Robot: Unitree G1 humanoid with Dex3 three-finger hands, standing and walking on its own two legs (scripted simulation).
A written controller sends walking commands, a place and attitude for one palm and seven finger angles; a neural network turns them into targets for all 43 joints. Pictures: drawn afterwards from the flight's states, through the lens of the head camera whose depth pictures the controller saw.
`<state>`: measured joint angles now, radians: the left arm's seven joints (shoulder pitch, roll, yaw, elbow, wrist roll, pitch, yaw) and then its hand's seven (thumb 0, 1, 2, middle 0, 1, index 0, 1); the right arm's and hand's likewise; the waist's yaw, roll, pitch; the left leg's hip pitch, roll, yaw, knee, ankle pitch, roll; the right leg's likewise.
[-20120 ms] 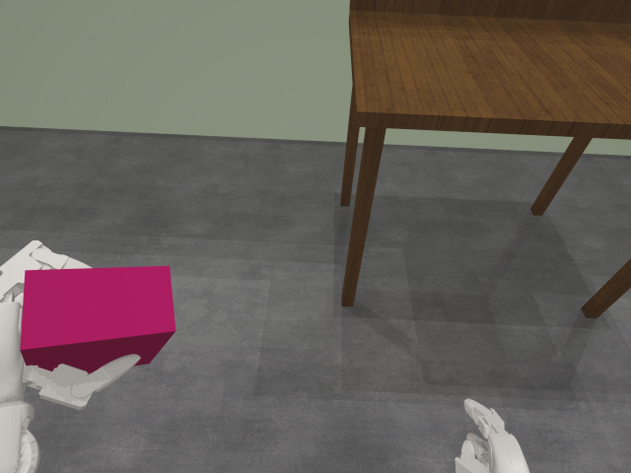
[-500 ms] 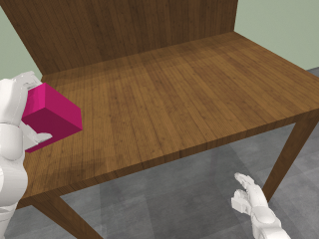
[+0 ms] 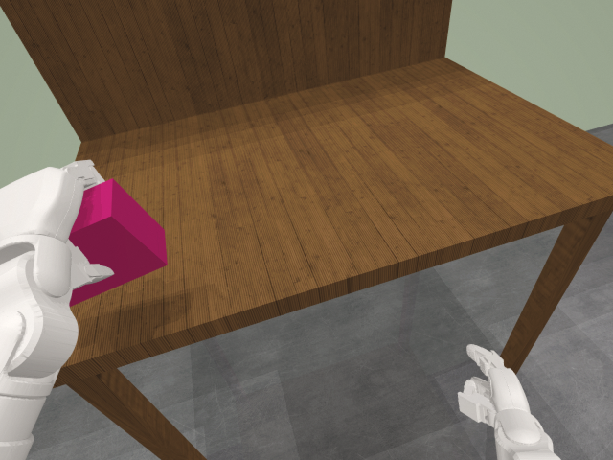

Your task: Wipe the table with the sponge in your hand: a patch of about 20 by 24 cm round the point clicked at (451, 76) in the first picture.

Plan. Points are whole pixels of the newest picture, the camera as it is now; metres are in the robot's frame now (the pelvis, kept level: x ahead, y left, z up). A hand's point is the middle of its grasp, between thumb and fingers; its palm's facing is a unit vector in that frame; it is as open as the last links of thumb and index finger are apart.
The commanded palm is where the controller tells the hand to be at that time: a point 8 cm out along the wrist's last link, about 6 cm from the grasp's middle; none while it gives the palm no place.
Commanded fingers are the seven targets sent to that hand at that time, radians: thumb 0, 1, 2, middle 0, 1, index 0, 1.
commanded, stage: move the sponge above the wiping area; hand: left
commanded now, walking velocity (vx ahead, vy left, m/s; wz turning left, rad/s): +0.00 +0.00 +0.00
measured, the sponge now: (98, 253) +0.28 +0.30 +0.17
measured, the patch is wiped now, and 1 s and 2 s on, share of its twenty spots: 0.05 0.05 0.05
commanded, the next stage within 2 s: none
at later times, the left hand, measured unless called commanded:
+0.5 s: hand (90, 240) +0.29 +0.31 +0.19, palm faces +0.16 -0.11 -0.98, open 10.4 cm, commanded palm +0.25 +0.31 +0.28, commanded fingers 0.00 0.10 1.30 -1.20 -1.60 -1.20 -1.60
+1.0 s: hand (82, 249) +0.28 +0.33 +0.17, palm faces +0.08 -0.05 -1.00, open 10.4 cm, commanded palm +0.25 +0.33 +0.26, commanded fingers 0.00 0.10 1.30 -1.20 -1.60 -1.20 -1.60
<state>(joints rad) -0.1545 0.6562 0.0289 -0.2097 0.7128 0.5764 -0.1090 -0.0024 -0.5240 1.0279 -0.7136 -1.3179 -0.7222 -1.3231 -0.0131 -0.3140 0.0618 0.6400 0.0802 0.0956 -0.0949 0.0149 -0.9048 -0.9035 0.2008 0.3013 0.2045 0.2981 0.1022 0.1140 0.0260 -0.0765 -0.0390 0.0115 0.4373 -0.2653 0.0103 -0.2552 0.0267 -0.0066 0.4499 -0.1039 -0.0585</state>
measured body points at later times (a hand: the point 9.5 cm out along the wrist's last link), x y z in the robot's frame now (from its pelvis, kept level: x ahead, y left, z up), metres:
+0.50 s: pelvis +0.03 +0.02 +0.00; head +0.02 -0.03 +0.45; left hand +0.28 +0.31 +0.24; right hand +0.29 -0.16 -0.07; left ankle -0.01 +0.12 -0.74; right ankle +0.10 -0.08 -0.74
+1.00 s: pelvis +0.04 +0.02 +0.01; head +0.04 -0.03 +0.45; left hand +0.28 +0.32 +0.23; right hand +0.31 -0.17 -0.08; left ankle -0.01 +0.12 -0.74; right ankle +0.10 -0.08 -0.74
